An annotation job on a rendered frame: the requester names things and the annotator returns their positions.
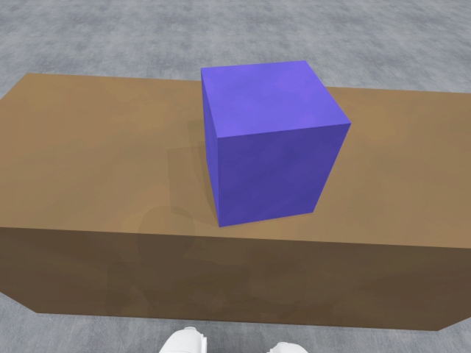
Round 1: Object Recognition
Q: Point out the pedestal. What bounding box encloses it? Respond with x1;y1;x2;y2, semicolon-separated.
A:
0;73;471;331

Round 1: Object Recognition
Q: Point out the carton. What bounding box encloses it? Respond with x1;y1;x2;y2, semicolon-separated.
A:
201;60;351;227

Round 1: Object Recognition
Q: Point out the robot left thigh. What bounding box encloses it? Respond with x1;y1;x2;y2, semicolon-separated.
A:
159;329;207;353

